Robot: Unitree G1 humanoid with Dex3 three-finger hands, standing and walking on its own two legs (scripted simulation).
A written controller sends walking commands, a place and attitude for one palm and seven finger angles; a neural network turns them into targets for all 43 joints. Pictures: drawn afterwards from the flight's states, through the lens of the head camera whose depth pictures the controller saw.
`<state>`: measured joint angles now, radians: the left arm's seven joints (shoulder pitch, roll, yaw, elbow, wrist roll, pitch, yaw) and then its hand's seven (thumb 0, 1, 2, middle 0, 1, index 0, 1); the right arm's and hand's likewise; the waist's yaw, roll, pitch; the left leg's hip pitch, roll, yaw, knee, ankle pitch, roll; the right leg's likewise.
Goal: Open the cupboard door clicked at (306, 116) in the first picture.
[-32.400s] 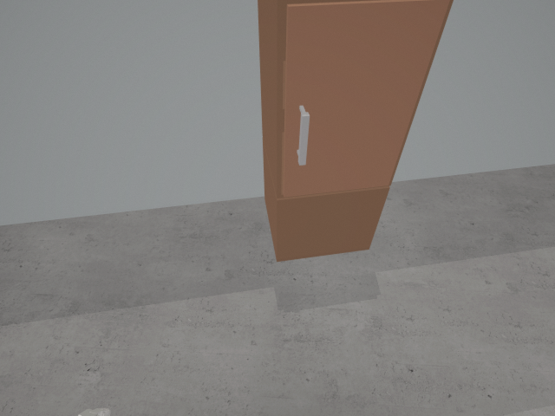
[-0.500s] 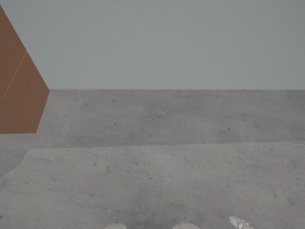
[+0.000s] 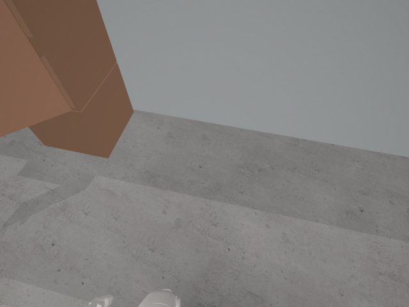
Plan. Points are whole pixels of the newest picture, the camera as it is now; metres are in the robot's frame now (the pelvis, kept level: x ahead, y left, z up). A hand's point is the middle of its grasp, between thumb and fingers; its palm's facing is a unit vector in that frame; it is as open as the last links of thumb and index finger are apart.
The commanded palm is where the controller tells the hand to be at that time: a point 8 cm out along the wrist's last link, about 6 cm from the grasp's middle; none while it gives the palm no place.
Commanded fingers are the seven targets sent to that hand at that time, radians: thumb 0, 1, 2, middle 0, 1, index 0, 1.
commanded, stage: turn to face it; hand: left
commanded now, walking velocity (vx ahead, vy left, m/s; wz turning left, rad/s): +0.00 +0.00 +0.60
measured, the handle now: out of the picture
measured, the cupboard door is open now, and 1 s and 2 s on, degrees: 45 45 45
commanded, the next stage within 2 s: take the last steps up to it in 0.86 s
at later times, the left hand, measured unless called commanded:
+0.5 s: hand out of the picture +0.06 +0.20 -0.15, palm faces +0.31 -0.90 -0.31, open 7.3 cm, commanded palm none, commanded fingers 0.00 0.90 0.90 -0.20 -0.30 -0.20 -0.30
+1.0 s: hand out of the picture +0.01 +0.19 -0.17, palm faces +0.54 -0.81 -0.23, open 7.3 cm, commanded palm none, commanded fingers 0.00 0.90 0.90 -0.20 -0.30 -0.20 -0.30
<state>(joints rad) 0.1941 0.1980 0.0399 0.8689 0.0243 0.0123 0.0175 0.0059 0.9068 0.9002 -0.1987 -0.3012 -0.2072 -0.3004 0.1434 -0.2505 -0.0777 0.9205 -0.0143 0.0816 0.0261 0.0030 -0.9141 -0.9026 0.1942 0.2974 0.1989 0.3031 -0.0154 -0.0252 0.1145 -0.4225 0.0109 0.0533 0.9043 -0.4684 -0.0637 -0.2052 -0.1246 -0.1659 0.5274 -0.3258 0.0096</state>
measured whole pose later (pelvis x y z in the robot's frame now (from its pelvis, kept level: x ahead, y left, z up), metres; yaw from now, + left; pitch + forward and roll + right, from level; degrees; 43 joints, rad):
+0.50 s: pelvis +0.04 -0.03 -0.01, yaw +18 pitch +1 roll +1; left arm 0.18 0.22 0.05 0.85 0.02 0.00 0.02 0.01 0.91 0.90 -0.20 -0.30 -0.20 -0.30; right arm 0.14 -0.26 -0.08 0.92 -0.02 0.08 0.01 0.00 -0.91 -0.90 0.20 0.30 0.20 0.30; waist 0.00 0.04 0.10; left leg -0.46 -0.03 -0.07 1.04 -0.49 -0.04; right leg -0.29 -0.07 -0.10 0.61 -0.34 -0.01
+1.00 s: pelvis +0.06 -0.02 +0.00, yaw +30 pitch +1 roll -1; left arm 0.20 0.24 0.06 0.95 0.01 0.05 0.01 0.01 0.91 0.90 -0.19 -0.30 -0.20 -0.30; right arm 0.14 -0.18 -0.02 0.94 -0.03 0.03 -0.02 0.00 -0.91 -0.90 0.20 0.30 0.20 0.30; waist 0.02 -0.02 0.09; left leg -0.24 0.01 -0.02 0.49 -0.27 0.02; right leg -0.39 -0.07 -0.04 0.88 -0.46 0.07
